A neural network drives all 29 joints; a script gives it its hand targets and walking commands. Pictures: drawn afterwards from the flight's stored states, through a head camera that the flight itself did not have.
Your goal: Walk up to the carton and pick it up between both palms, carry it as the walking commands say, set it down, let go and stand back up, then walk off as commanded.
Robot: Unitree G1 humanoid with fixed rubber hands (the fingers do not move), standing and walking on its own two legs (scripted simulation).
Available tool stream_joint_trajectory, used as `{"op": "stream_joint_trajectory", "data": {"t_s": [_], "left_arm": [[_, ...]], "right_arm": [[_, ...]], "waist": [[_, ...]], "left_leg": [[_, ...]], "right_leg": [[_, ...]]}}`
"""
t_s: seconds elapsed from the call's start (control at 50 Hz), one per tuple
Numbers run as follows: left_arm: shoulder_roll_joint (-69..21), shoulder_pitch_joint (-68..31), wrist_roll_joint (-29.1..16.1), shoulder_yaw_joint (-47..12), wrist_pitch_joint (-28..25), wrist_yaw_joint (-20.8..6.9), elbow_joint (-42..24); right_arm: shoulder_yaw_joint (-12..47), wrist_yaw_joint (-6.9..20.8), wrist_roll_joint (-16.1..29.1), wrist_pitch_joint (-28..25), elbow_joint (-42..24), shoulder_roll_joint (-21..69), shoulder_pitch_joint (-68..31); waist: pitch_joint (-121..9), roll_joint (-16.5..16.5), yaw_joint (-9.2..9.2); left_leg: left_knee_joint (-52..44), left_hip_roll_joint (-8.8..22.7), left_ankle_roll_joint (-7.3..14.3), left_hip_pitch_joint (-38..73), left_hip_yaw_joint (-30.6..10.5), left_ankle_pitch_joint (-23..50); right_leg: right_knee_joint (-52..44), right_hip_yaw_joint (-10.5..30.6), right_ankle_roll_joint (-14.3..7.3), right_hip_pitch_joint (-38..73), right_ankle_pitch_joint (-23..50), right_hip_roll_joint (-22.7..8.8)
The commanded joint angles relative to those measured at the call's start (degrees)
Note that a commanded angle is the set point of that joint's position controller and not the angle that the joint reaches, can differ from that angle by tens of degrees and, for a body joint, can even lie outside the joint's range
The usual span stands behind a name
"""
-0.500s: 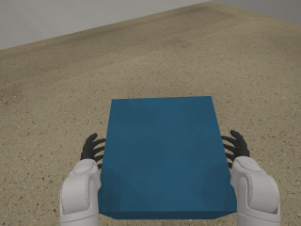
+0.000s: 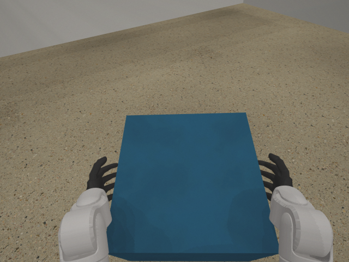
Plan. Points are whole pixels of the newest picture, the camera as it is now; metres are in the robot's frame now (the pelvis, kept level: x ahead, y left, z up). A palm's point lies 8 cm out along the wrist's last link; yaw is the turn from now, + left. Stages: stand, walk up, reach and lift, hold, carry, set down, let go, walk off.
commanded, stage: carry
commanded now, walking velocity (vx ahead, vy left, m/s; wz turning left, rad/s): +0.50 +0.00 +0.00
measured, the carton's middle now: (187, 188) +0.30 +0.00 +0.02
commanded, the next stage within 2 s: none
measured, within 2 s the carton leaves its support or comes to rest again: neither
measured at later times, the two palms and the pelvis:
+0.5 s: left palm (123, 113) +0.49 +0.17 +0.10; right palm (245, 103) +0.53 -0.19 +0.09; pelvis +0.26 -0.03 +0.01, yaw +5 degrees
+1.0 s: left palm (114, 65) +0.81 +0.26 +0.09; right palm (204, 59) +0.81 -0.10 +0.10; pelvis +0.55 +0.08 +0.00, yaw +1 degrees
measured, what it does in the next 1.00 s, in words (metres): walks ahead: right foot, then left foot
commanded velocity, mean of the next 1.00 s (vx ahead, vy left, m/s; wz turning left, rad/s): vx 0.50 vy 0.00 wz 0.00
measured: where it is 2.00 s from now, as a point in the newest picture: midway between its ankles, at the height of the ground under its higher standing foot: (162, 144)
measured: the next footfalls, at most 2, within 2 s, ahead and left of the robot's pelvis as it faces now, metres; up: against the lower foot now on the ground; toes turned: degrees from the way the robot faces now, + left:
right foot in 0.34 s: +0.35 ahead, -0.11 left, +0.00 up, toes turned -7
left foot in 0.84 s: +0.63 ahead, +0.16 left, +0.00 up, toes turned +16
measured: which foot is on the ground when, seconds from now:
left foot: down 0.00-0.36, up 0.38-0.82, down 0.84-1.00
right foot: up 0.00-0.32, down 0.34-0.86, up 0.88-1.00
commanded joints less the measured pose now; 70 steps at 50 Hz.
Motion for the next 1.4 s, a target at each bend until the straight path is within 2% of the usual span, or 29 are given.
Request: {"op": "stream_joint_trajectory", "data": {"t_s": [0.0, 0.06, 0.14, 0.24, 0.3, 0.32, 0.34, 0.36, 0.38, 0.42, 0.48, 0.6, 0.7, 0.76, 0.8, 0.82, 0.84, 0.86, 0.88, 0.9, 0.92, 0.94, 1.02, 1.22, 1.3, 1.32, 1.34, 1.36, 1.38], "left_arm": [[-52.7, -24.6, -21.9, -43.0, -0.1, -13.8, 0.3], [-53.0, -24.9, -21.3, -43.9, -0.8, -12.7, 0.1], [-52.7, -24.8, -21.3, -45.6, -1.1, -11.5, -2.1], [-51.0, -25.2, -21.9, -46.2, -0.3, -11.6, -4.8], [-49.7, -23.3, -21.4, -44.9, 0.3, -11.9, -4.6], [-48.7, -21.4, -20.9, -43.9, 0.3, -11.9, -3.8], [-48.4, -21.5, -20.6, -43.6, 0.1, -11.8, -3.0], [-50.1, -20.7, -20.8, -43.8, -0.1, -11.9, -0.8], [-51.1, -22.6, -21.7, -44.4, -0.7, -12.4, -3.1], [-54.1, -23.9, -22.4, -44.6, -1.7, -12.9, -5.2], [-53.8, -22.9, -23.4, -45.6, -2.3, -13.7, -5.0], [-49.3, -21.4, -23.8, -46.1, -1.8, -14.2, -6.4], [-47.0, -21.8, -23.7, -45.4, -0.1, -13.7, -6.4], [-46.8, -22.6, -23.4, -45.2, 0.8, -13.3, -5.7], [-46.6, -24.1, -23.0, -45.1, 1.3, -13.1, -5.7], [-45.7, -25.1, -22.8, -44.5, 1.6, -13.1, -5.1], [-45.6, -25.3, -22.6, -44.5, 1.9, -13.0, -4.6], [-46.6, -24.7, -22.6, -45.7, 2.1, -13.2, -4.7], [-49.0, -26.4, -23.3, -47.0, 1.7, -13.5, -4.6], [-51.8, -27.4, -24.2, -47.8, 1.0, -14.0, -4.4], [-54.4, -28.3, -24.5, -48.0, 0.1, -13.9, -5.0], [-55.7, -27.7, -24.2, -47.6, -0.4, -13.9, -4.5], [-55.8, -24.9, -21.4, -45.7, -1.9, -13.5, -2.2], [-50.8, -23.4, -21.8, -47.5, -0.8, -12.2, -4.9], [-48.9, -22.5, -21.5, -45.9, 0.1, -12.3, -4.3], [-48.4, -21.4, -21.1, -45.0, 0.2, -12.3, -3.6], [-47.8, -21.1, -20.8, -44.7, 0.1, -12.1, -3.8], [-48.4, -20.6, -20.6, -44.5, -0.2, -12.0, -1.7], [-49.8, -20.9, -21.5, -44.6, -0.5, -12.2, -1.5]], "right_arm": [[44.1, 14.9, 24.4, 0.1, -4.2, 53.9, -26.7], [43.3, 15.6, 25.3, -0.2, -4.2, 53.4, -26.7], [42.0, 16.0, 25.5, -0.3, -5.0, 52.2, -25.5], [41.8, 15.6, 24.4, 0.0, -6.1, 50.5, -24.1], [42.7, 15.4, 23.9, 0.5, -7.0, 49.2, -24.9], [42.5, 15.6, 23.8, 0.8, -7.1, 48.1, -26.0], [43.3, 15.7, 23.6, 1.3, -6.9, 48.5, -24.9], [43.4, 15.8, 23.2, 1.3, -5.9, 49.0, -25.5], [44.4, 15.9, 24.1, 0.8, -6.0, 51.9, -26.3], [45.3, 16.3, 25.1, -0.2, -6.8, 55.1, -27.1], [44.7, 15.7, 23.1, -1.5, -5.2, 54.7, -23.6], [44.8, 14.3, 22.1, -1.2, -5.7, 52.6, -21.8], [44.8, 14.1, 22.6, 0.5, -7.2, 50.6, -22.8], [44.2, 14.4, 23.0, 1.3, -6.9, 50.0, -23.9], [43.5, 14.5, 23.4, 1.5, -4.8, 49.6, -23.1], [43.0, 14.7, 23.1, 1.6, -3.7, 49.4, -22.9], [42.1, 15.0, 22.4, 1.9, -2.1, 48.7, -22.0], [42.2, 15.5, 23.1, 1.7, -2.3, 50.0, -22.7], [42.4, 15.9, 23.7, 1.3, -3.7, 52.1, -24.4], [42.6, 15.9, 23.6, 0.6, -4.5, 54.0, -25.5], [43.5, 16.1, 24.3, -0.2, -5.8, 55.8, -27.2], [44.0, 16.3, 24.4, -0.5, -4.9, 56.9, -26.0], [44.4, 16.9, 24.6, -1.5, -2.6, 56.1, -23.3], [41.6, 16.7, 23.5, -0.6, -5.2, 49.8, -21.6], [41.6, 16.4, 22.8, 0.2, -5.4, 48.1, -22.6], [41.8, 16.4, 22.8, 0.5, -5.3, 47.5, -23.4], [42.2, 16.5, 23.2, 0.8, -6.1, 47.1, -24.9], [43.3, 16.4, 23.3, 1.1, -7.0, 47.3, -26.0], [43.6, 16.4, 23.0, 0.8, -5.4, 49.4, -25.9]], "waist": [[-4.0, 1.7, -0.09], [-3.5, 6.3, 0.06], [-3.1, 9.2, -0.36], [-4.0, 9.7, -0.79], [-11.5, 7.9, 1.22], [-16.8, 3.3, 2.93], [-20.1, -12.2, 2.92], [-18.2, -14.6, 1.92], [-17.7, -9.7, 1.46], [-13.7, -2.8, 1.73], [-12.8, -4.3, 1.42], [-5.7, -7.4, 1.74], [-0.9, -9.5, 1.83], [-1.3, -8.6, 2.05], [-7.3, -4.4, 0.68], [-11.5, -0.8, -0.80], [-15.2, 10.1, -0.71], [-17.6, 18.9, -0.30], [-16.7, 15.0, -0.14], [-15.3, 9.7, -0.25], [-14.1, 4.8, -0.09], [-13.5, 3.8, -0.14], [-12.5, 6.8, -0.12], [-4.2, 8.7, -1.05], [-8.2, 8.7, 0.23], [-12.5, 5.8, 1.66], [-18.0, -3.9, 2.98], [-19.3, -17.1, 2.53], [-18.6, -12.8, 1.64]], "left_leg": [[-19.3, 18.9, 5.5, 12.4, -23.1, 1.2], [-20.0, 15.6, 3.6, 12.5, -16.3, 6.7], [-17.4, 11.7, 1.5, 15.6, -8.7, 25.5], [-12.4, 11.4, 1.5, 19.3, -5.1, 40.0], [5.5, 10.5, -1.5, 15.7, -1.0, 48.8], [17.8, 9.0, -2.9, 6.0, -1.3, 38.2], [35.1, 2.6, -4.7, -12.7, -3.2, 14.6], [45.9, -1.6, -3.4, -22.1, -9.9, -7.8], [49.7, 2.5, -1.8, -23.5, -14.1, -7.3], [44.9, 5.9, -2.6, -21.8, -14.4, -1.5], [35.1, 6.2, -3.7, -19.9, -12.2, 1.9], [17.0, 5.7, -5.6, -23.2, -7.8, 9.8], [5.5, 4.7, -4.4, -20.1, -2.8, 13.0], [0.2, 4.0, -3.9, -13.5, -0.2, 15.0], [-2.0, 1.2, -2.2, 1.9, 2.0, 9.9], [-2.0, 6.3, -1.1, 13.0, -4.6, 4.2], [-7.7, 19.1, 3.1, 19.8, -26.8, -1.3], [-15.1, 25.2, 6.9, 26.4, -42.1, -1.6], [-15.0, 26.2, 8.1, 24.4, -40.0, 4.1], [-13.4, 23.4, 7.9, 20.7, -33.3, 9.1], [-13.4, 21.1, 5.8, 16.8, -27.2, 11.0], [-14.5, 19.8, 4.2, 14.1, -22.9, 10.9], [-17.7, 17.1, 2.9, 14.4, -15.9, 9.9], [-15.2, 11.9, 2.2, 20.7, -5.4, 34.1], [-2.2, 11.1, -0.9, 19.6, -1.1, 49.7], [8.0, 9.8, -2.7, 13.6, 0.3, 45.6], [23.1, 7.5, -4.0, -1.5, -0.9, 30.9], [38.4, -1.2, -4.9, -17.6, -3.6, -2.4], [46.8, -0.2, -3.1, -23.5, -11.3, -9.4]], "right_leg": [[-2.2, 3.7, 0.5, -16.9, 4.3, -4.7], [-11.5, 0.5, 1.2, -16.6, 11.6, -3.1], [-22.6, -4.2, 1.4, -15.0, 17.7, -1.0], [-32.2, -7.6, -0.3, -9.1, 20.3, 2.3], [-40.0, -11.0, -1.7, 10.6, 18.8, 4.6], [-40.8, -5.3, -2.1, 24.8, 14.3, 0.2], [-46.4, 23.2, -9.3, 36.7, 9.0, -17.5], [-50.5, 32.2, -13.1, 36.9, 18.0, -21.3], [-49.5, 26.5, -12.4, 34.4, 22.6, -21.0], [-51.8, 16.1, -9.1, 25.7, 21.8, -17.9], [-54.2, 7.6, -5.6, 22.3, 19.8, -14.9], [-57.9, 1.1, -5.1, 23.6, 19.6, -13.1], [-56.2, -2.3, -5.1, 22.6, 22.9, -12.2], [-51.5, -4.2, -4.6, 22.6, 28.7, -12.6], [-36.7, -8.7, -2.0, 17.9, 34.5, -9.0], [-25.2, -9.5, -0.1, 9.3, 28.2, -7.5], [-9.1, -9.2, 2.0, -1.7, 17.3, -2.1], [2.1, -3.8, 1.9, -13.8, -2.7, 3.9], [9.1, 2.0, 0.1, -17.6, -3.3, -0.3], [11.2, 3.6, -0.6, -17.9, -0.4, -2.6], [8.6, 4.6, -0.6, -16.3, 3.9, -4.6], [5.6, 4.5, -0.1, -14.7, 6.0, -5.5], [-5.5, 2.0, 1.0, -15.1, 12.0, -5.0], [-30.9, -6.4, 0.5, -15.1, 21.1, 0.4], [-40.4, -11.2, -1.3, 2.1, 23.1, 4.1], [-42.1, -11.5, -2.0, 14.5, 22.0, 3.9], [-41.8, 4.0, -5.8, 29.6, 17.9, -7.6], [-48.8, 28.3, -12.9, 38.1, 19.1, -20.5], [-49.5, 27.8, -13.4, 38.2, 27.6, -20.6]]}}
